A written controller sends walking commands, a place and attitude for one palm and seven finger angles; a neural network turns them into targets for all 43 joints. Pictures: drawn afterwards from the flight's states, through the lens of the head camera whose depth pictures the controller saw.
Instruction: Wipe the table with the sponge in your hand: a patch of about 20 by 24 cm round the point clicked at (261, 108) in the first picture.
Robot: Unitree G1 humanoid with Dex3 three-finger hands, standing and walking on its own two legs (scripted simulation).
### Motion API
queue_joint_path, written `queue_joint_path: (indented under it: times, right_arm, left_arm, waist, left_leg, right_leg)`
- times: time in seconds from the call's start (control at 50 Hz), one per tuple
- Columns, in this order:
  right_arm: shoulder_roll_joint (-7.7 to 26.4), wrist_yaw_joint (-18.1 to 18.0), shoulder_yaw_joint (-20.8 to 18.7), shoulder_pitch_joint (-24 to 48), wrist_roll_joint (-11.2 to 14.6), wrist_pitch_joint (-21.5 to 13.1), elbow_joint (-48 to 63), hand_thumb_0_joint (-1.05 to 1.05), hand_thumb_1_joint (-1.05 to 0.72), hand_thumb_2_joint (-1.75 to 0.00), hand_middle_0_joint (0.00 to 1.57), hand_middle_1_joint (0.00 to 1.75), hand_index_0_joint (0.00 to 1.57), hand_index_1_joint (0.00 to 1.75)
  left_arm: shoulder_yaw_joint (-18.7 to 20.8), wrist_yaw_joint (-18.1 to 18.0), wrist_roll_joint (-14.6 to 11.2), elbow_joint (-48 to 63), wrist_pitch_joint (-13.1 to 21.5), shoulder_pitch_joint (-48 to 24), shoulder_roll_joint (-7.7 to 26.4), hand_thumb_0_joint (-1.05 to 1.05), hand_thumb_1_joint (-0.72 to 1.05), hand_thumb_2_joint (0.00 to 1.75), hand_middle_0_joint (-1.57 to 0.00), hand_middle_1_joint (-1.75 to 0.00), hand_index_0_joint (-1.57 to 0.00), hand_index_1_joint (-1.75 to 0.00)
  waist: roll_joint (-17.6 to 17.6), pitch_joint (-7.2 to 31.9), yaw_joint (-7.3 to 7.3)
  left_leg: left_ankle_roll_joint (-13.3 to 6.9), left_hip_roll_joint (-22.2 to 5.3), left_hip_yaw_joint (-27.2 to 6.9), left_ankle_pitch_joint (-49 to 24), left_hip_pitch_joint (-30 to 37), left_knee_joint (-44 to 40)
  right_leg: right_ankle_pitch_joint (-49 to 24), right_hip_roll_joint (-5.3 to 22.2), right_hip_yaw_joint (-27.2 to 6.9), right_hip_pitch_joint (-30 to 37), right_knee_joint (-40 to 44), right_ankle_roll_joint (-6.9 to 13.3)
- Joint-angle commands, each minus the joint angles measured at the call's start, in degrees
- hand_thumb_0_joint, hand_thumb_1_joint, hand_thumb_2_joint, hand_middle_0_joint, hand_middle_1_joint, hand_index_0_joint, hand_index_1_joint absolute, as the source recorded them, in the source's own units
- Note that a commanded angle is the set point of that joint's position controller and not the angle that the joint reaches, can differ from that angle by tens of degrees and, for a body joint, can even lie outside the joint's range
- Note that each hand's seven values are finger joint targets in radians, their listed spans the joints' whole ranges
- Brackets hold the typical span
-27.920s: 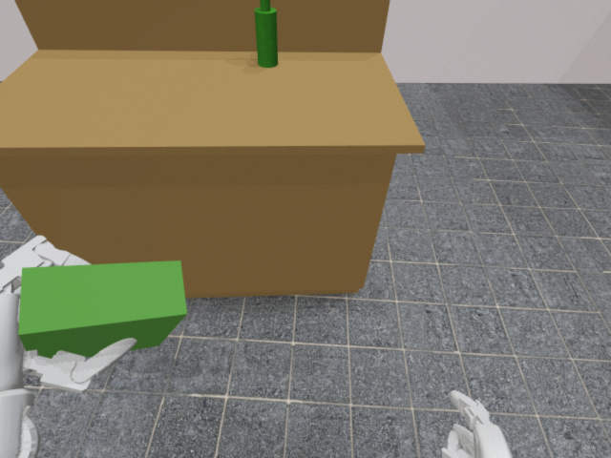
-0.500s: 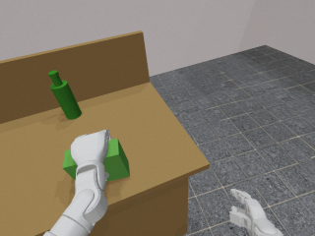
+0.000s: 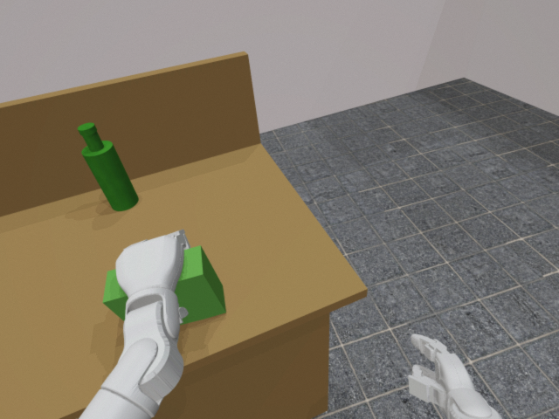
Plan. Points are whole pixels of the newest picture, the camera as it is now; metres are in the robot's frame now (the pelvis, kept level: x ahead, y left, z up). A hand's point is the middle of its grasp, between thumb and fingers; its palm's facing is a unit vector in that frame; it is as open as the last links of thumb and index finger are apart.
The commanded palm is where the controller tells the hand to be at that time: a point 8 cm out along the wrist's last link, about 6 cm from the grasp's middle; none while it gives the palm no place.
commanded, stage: wipe back along the third lane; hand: left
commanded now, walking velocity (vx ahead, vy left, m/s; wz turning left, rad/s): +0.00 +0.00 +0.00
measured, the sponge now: (175, 299) +0.28 +0.21 +0.03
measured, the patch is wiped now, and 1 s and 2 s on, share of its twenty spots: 0.90 0.90 0.90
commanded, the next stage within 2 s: slide back across to the middle lane in 0.06 s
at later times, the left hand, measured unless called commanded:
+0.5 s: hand (155, 286) +0.27 +0.22 +0.09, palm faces +0.14 -0.18 -0.97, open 9.6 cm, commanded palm +0.21 +0.23 +0.13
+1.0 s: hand (118, 300) +0.24 +0.26 +0.09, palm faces +0.12 -0.18 -0.98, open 9.6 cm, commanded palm +0.20 +0.27 +0.13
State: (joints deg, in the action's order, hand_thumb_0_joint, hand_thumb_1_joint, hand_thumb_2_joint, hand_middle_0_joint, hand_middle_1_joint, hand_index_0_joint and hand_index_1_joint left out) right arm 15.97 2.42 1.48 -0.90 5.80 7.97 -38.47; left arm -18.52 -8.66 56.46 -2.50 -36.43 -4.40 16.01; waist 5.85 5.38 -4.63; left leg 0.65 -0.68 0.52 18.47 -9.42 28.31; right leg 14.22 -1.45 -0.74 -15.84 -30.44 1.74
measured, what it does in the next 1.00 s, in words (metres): stands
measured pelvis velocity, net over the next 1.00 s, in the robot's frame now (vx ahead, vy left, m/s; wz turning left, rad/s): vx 0.00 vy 0.00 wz -0.01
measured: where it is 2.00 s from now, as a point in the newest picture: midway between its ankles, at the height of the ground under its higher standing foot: outside the picture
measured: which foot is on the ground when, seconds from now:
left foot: down 0.00-1.00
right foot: down 0.00-1.00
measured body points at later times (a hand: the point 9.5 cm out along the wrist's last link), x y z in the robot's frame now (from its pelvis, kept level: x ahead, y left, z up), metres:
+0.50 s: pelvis +0.00 +0.00 +0.00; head -0.04 -0.04 +0.45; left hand +0.26 +0.23 +0.14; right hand +0.24 -0.20 -0.07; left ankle -0.04 +0.13 -0.74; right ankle +0.02 -0.10 -0.74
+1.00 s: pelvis +0.00 +0.00 +0.00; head -0.03 -0.04 +0.45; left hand +0.23 +0.27 +0.14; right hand +0.23 -0.21 -0.08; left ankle -0.04 +0.13 -0.74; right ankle +0.02 -0.10 -0.74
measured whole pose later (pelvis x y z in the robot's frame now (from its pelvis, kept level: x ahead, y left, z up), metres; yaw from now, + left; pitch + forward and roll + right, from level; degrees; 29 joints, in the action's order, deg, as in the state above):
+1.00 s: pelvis +0.00 +0.00 +0.00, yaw -1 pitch -2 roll +0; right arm 15.5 -0.6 2.2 -2.5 4.2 6.9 -37.8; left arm -7.2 -5.0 50.0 9.5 -30.4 7.4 22.5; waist 5.8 2.9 -5.4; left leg 0.3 -0.9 1.3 17.9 -6.4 26.6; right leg 13.1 -1.8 -1.6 -12.8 -28.1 1.5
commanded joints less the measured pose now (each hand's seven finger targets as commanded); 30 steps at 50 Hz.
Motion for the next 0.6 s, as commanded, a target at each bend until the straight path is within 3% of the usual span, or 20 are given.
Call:
queue_joint_path:
  times: [0.0, 0.04, 0.06, 0.14, 0.16, 0.24, 0.26, 0.28, 0.32, 0.36, 0.4, 0.46, 0.5, 0.56, 0.58]
  right_arm:
    - [4.28, -0.12, -1.46, 14.35, 0.15, -3.23, 10.78, 0.0, -0.9, -0.9, 0.2, 0.3, 0.2, 0.3]
    - [4.27, -0.03, -1.51, 14.47, 0.13, -3.25, 10.94, 0.0, -0.9, -0.9, 0.2, 0.3, 0.2, 0.3]
    - [4.56, -0.08, -1.69, 14.4, 0.0, -3.25, 10.7, 0.0, -0.9, -0.9, 0.2, 0.3, 0.2, 0.3]
    - [4.27, -0.15, -1.46, 14.36, 0.09, -3.22, 10.64, 0.0, -0.9, -0.9, 0.2, 0.3, 0.2, 0.3]
    - [4.64, -0.25, -1.65, 14.48, -0.09, -3.16, 10.31, 0.0, -0.9, -0.9, 0.2, 0.3, 0.2, 0.3]
    - [3.99, -0.15, -1.41, 15.17, -0.25, -3.44, 11.12, 0.0, -0.9, -0.9, 0.2, 0.3, 0.2, 0.3]
    - [4.24, -0.14, -1.58, 15.5, -0.45, -3.39, 11.06, 0.0, -0.9, -0.9, 0.2, 0.3, 0.2, 0.3]
    - [3.73, -0.11, -1.2, 15.45, -0.36, -3.32, 11.39, 0.0, -0.9, -0.9, 0.2, 0.3, 0.2, 0.3]
    - [3.76, -0.11, -1.29, 15.33, -0.33, -3.27, 11.42, 0.0, -0.9, -0.9, 0.2, 0.3, 0.2, 0.3]
    - [4.32, -0.35, -1.43, 15.14, -0.62, -3.16, 11.2, 0.0, -0.9, -0.9, 0.2, 0.3, 0.2, 0.3]
    - [3.64, -0.33, -1.11, 15.35, -0.56, -3.17, 12.12, 0.0, -0.9, -0.9, 0.2, 0.3, 0.2, 0.3]
    - [4.11, -0.73, -1.26, 15.0, -0.96, -3.1, 11.92, 0.0, -0.9, -0.9, 0.2, 0.3, 0.2, 0.3]
    - [3.85, -1.06, -1.01, 14.58, -0.91, -2.92, 12.0, 0.0, -0.9, -0.9, 0.2, 0.3, 0.2, 0.3]
    - [4.37, -1.59, -1.26, 14.07, -1.26, -3.08, 11.74, 0.0, -0.9, -0.9, 0.2, 0.3, 0.2, 0.3]
    - [4.0, -1.69, -1.04, 14.08, -1.19, -2.99, 12.05, 0.0, -0.9, -0.9, 0.2, 0.3, 0.2, 0.3]
  left_arm:
    - [0.98, 2.5, -3.47, 0.18, -1.56, -2.64, 0.45, 0.0, 0.1, 1.3, -1.2, -1.6, -1.2, -1.6]
    - [-0.4, 2.66, -3.21, 0.28, -1.59, -3.74, -0.64, 0.0, 0.1, 1.3, -1.2, -1.6, -1.2, -1.6]
    - [1.93, 2.46, -3.03, -0.1, -1.57, -4.12, 1.36, 0.0, 0.1, 1.3, -1.2, -1.6, -1.2, -1.6]
    - [-0.32, 2.31, -3.11, -1.6, -2.05, -5.85, -0.71, 0.0, 0.1, 1.3, -1.2, -1.6, -1.2, -1.6]
    - [3.28, 2.01, -3.17, -1.56, -2.15, -6.09, 2.67, 0.0, 0.1, 1.3, -1.2, -1.6, -1.2, -1.6]
    - [4.19, 1.89, -3.38, 2.19, -1.91, -3.06, 3.46, 0.0, 0.1, 1.3, -1.2, -1.6, -1.2, -1.6]
    - [6.69, 1.88, -3.37, 3.09, -1.73, -1.81, 5.99, 0.0, 0.1, 1.3, -1.2, -1.6, -1.2, -1.6]
    - [3.82, 2.12, -3.45, 3.97, -1.76, -2.38, 3.28, 0.0, 0.1, 1.3, -1.2, -1.6, -1.2, -1.6]
    - [4.19, 2.47, -3.53, 5.82, -1.41, -2.13, 3.83, 0.0, 0.1, 1.3, -1.2, -1.6, -1.2, -1.6]
    - [8.88, 2.45, -3.62, 7.26, -0.92, -0.07, 8.65, 0.0, 0.1, 1.3, -1.2, -1.6, -1.2, -1.6]
    - [6.91, 2.76, -4.04, 10.22, -0.49, 1.31, 6.66, 0.0, 0.1, 1.3, -1.2, -1.6, -1.2, -1.6]
    - [11.4, 2.91, -4.21, 12.81, 0.35, 3.11, 11.08, 0.0, 0.1, 1.3, -1.2, -1.6, -1.2, -1.6]
    - [9.71, 3.15, -4.15, 13.37, 0.72, 2.56, 9.43, 0.0, 0.1, 1.3, -1.2, -1.6, -1.2, -1.6]
    - [13.88, 3.1, -4.13, 15.38, 1.74, 3.94, 13.61, 0.0, 0.1, 1.3, -1.2, -1.6, -1.2, -1.6]
    - [12.34, 3.2, -4.32, 15.07, 1.83, 4.82, 11.71, 0.0, 0.1, 1.3, -1.2, -1.6, -1.2, -1.6]
  waist:
    - [-12.14, 3.32, -0.8]
    - [-11.8, 3.31, -0.71]
    - [-11.92, 4.02, -1.05]
    - [-13.25, 3.5, -0.64]
    - [-11.94, 3.84, -1.24]
    - [-11.72, 6.66, -2.25]
    - [-10.75, 7.21, -2.89]
    - [-10.87, 6.14, -2.11]
    - [-10.95, 4.46, -1.84]
    - [-10.32, 4.15, -2.63]
    - [-8.94, 4.06, -2.48]
    - [-8.31, 3.6, -2.92]
    - [-8.6, 2.32, -2.13]
    - [-6.9, 2.96, -2.65]
    - [-6.99, 2.34, -2.47]
  left_leg:
    - [-2.6, 2.45, 0.3, -11.73, -5.5, -3.58]
    - [-2.65, 2.38, 0.12, -11.58, -5.49, -3.51]
    - [-2.61, 2.37, -0.25, -11.23, -5.56, -3.68]
    - [-2.61, 2.3, 0.21, -10.28, -6.03, -3.63]
    - [-2.56, 2.24, -0.1, -9.76, -5.89, -4.03]
    - [-2.69, 2.51, 0.3, -13.55, -4.75, -3.57]
    - [-2.55, 2.48, -0.2, -14.02, -4.57, -3.8]
    - [-2.7, 2.4, 0.23, -14.05, -4.52, -3.84]
    - [-2.8, 2.31, 0.03, -13.74, -4.29, -4.04]
    - [-2.71, 2.29, -0.44, -14.04, -4.01, -4.23]
    - [-2.91, 2.29, -0.05, -14.79, -3.65, -4.41]
    - [-2.82, 2.28, -0.8, -15.17, -3.25, -4.57]
    - [-2.81, 2.04, -0.62, -14.71, -3.32, -4.9]
    - [-2.77, 2.19, -1.16, -15.19, -2.44, -4.82]
    - [-2.82, 2.12, -0.82, -14.97, -2.76, -4.98]
  right_leg:
    - [-9.16, -0.74, -0.67, 7.37, 4.86, 1.32]
    - [-8.89, -0.72, -0.31, 6.75, 4.66, 1.4]
    - [-8.27, -1.04, -0.95, 6.86, 4.71, 1.65]
    - [-7.09, -0.74, -0.04, 6.27, 4.66, 1.3]
    - [-5.97, -0.94, -0.7, 6.49, 4.96, 1.57]
    - [-11.19, -0.53, -0.6, 10.25, 3.81, 1.5]
    - [-11.44, -0.67, -1.32, 10.9, 3.88, 1.73]
    - [-11.54, -0.43, -0.63, 10.55, 3.83, 1.49]
    - [-10.62, -0.59, -1.22, 9.74, 4.74, 1.52]
    - [-10.33, -0.8, -2.54, 10.27, 5.26, 1.83]
    - [-11.51, -0.51, -1.83, 10.97, 4.94, 1.71]
    - [-11.34, -0.75, -3.58, 11.26, 5.7, 2.05]
    - [-10.18, -0.64, -2.95, 10.35, 5.83, 1.97]
    - [-10.32, -0.84, -4.52, 10.79, 6.4, 2.38]
    - [-10.05, -0.6, -3.71, 10.8, 6.17, 2.22]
